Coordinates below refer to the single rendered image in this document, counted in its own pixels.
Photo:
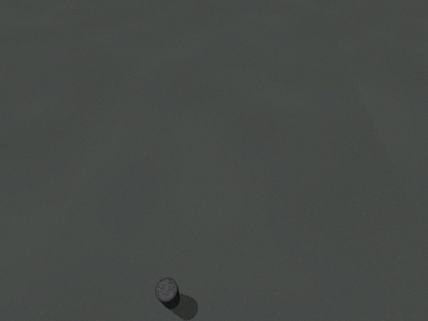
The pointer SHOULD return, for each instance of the cup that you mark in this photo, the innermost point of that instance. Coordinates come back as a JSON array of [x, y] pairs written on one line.
[[167, 292]]

